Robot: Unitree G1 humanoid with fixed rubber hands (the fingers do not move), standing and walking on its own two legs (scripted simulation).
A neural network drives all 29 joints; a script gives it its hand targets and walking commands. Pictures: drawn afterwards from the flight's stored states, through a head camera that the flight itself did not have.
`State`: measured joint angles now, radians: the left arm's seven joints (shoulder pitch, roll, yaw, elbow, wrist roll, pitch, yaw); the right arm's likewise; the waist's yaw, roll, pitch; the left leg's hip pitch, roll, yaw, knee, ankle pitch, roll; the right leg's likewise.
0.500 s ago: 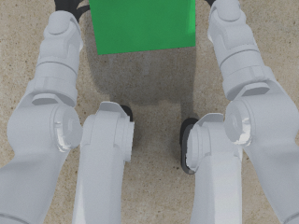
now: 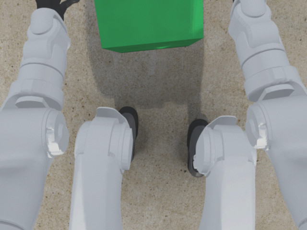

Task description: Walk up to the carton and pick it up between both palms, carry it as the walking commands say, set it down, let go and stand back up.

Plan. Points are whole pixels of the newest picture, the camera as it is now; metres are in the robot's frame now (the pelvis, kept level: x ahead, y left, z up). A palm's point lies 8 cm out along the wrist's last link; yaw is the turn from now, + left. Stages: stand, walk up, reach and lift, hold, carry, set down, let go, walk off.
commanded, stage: set down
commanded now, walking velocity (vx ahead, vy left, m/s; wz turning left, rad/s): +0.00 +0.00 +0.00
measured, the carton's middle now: (150, 10) +0.53 +0.07 -0.27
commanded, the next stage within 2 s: let go in 1.28 s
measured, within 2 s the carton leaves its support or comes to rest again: neither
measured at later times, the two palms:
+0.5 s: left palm out of the picture +0.50 +0.25 -0.02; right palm out of the picture +0.56 -0.11 -0.02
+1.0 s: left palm out of the picture +0.50 +0.26 +0.13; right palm out of the picture +0.56 -0.12 +0.13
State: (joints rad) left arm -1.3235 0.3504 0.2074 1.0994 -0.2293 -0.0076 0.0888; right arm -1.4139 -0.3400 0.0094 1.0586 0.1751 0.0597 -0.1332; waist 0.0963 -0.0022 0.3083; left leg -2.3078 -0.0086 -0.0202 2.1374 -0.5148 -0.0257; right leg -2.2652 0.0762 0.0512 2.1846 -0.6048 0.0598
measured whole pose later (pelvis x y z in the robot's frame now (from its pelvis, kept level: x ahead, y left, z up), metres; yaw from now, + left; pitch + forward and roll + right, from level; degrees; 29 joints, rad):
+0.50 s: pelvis +0.01 +0.00 +0.10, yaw +0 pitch +47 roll -1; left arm -1.13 0.25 0.30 0.85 -0.09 0.11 0.08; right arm -1.24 -0.28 -0.16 0.92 0.05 0.15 -0.11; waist 0.10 -0.03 0.01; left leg -2.14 -0.03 -0.04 1.81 -0.48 -0.03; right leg -2.09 0.06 0.05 1.84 -0.57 0.05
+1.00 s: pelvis +0.04 +0.00 +0.23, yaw +0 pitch +47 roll -1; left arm -0.97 0.21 0.36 0.75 -0.01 0.14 0.00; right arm -1.08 -0.22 -0.23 0.83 -0.03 0.17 -0.06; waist 0.09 -0.04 -0.10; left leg -1.74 -0.03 -0.05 1.29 -0.37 -0.02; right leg -1.69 0.05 0.06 1.31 -0.43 0.04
